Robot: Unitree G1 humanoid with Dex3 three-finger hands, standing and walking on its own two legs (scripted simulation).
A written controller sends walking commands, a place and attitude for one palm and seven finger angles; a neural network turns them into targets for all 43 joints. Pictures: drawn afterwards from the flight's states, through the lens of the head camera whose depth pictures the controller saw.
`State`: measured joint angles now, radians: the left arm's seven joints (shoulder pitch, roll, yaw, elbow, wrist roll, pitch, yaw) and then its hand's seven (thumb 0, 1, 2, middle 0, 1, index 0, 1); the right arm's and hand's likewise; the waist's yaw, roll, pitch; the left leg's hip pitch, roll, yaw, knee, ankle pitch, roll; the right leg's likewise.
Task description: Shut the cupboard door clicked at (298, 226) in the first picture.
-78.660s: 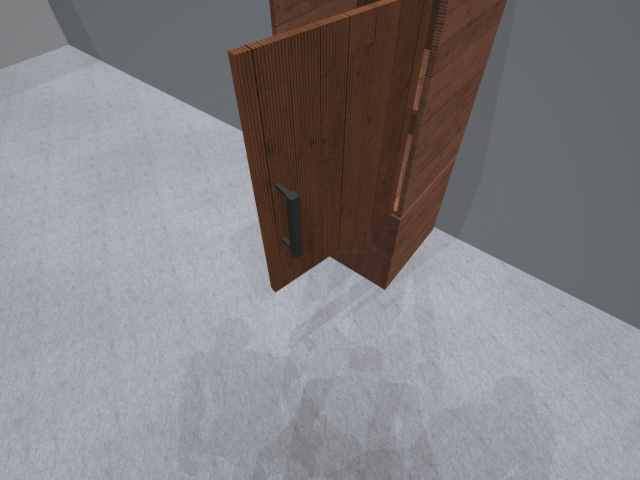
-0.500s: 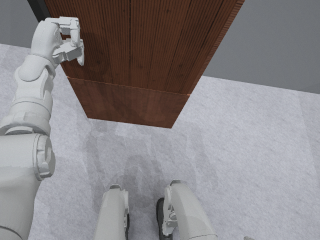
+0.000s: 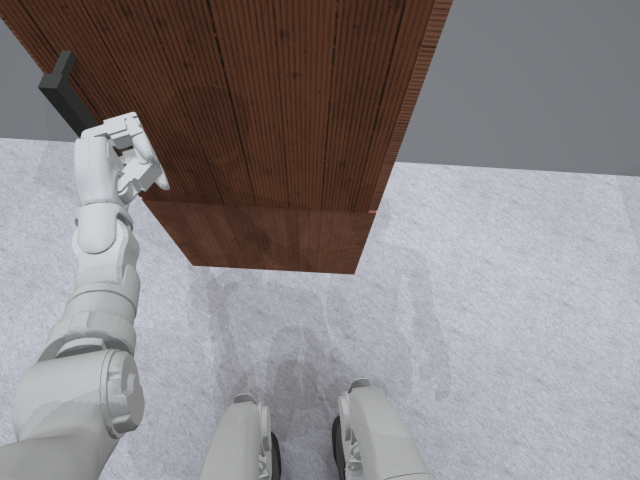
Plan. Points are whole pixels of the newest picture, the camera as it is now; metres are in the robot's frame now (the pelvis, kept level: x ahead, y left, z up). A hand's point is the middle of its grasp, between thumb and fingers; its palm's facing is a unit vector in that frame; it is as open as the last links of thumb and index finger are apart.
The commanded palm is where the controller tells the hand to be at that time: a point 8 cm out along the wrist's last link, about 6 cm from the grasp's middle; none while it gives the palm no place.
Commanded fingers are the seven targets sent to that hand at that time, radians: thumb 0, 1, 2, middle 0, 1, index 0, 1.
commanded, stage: pull the fist back off the door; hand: left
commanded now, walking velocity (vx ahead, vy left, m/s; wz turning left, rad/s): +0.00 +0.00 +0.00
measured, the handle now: (96, 122) +0.57 +0.24 +0.03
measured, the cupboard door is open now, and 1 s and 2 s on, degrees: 0 0 0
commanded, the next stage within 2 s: draw the hand back to the body in 0.34 s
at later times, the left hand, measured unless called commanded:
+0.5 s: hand (149, 210) +0.43 +0.16 +0.04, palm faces +0.07 -1.00 -0.04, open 3.1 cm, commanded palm +0.40 +0.21 +0.05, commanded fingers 0.00 0.90 0.90 -1.30 -1.50 -1.30 -1.50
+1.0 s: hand (44, 259) +0.33 +0.20 +0.15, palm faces +0.07 -0.99 -0.08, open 3.1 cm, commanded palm +0.29 +0.25 +0.16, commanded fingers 0.00 0.90 0.90 -1.08 -1.26 -1.08 -1.26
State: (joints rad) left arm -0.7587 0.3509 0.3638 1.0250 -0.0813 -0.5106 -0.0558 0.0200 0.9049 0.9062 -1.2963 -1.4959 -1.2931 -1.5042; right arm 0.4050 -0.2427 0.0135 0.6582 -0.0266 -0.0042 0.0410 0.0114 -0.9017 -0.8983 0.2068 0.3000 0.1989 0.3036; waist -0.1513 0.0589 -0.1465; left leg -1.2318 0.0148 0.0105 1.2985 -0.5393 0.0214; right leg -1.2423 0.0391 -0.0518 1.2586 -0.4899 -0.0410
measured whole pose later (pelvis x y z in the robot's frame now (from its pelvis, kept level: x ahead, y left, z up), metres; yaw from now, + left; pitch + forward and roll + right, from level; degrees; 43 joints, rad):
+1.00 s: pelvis +0.03 +0.01 +0.08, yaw +2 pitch +10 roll -1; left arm -0.01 0.24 0.14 0.28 -0.20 -0.34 -0.12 0.02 0.90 0.90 -1.26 -1.46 -1.26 -1.46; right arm 0.27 -0.27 0.00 0.55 0.05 -0.03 -0.05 0.02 -0.90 -0.90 0.20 0.30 0.20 0.30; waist -0.02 0.04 -0.11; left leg -0.65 -0.02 0.00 0.92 -0.44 0.03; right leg -0.65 0.02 -0.04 0.89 -0.41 -0.03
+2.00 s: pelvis +0.04 +0.00 +0.13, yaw +2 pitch -5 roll +0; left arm 0.46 0.34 0.32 -0.34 -0.07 -0.09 0.11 0.02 0.89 0.90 -0.22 -0.31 -0.21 -0.32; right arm 0.21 -0.24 0.01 0.65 0.02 -0.11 -0.08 0.02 -0.90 -0.90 0.20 0.30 0.20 0.30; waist 0.06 0.09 0.01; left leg -0.09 -0.02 -0.01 0.43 -0.26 0.01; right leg -0.10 0.02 -0.04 0.43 -0.25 -0.04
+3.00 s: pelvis -0.03 +0.03 +0.11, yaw +3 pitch +0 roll -2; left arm 0.52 0.40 0.43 -0.48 -0.01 -0.22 0.17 0.02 0.89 0.90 -0.21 -0.30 -0.21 -0.31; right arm 0.25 -0.24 0.00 0.59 0.01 -0.05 -0.09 0.02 -0.90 -0.90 0.21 0.30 0.20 0.30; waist 0.00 0.01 -0.01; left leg -0.42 -0.03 0.01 0.66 -0.24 0.06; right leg -0.39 0.01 -0.04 0.58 -0.19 0.01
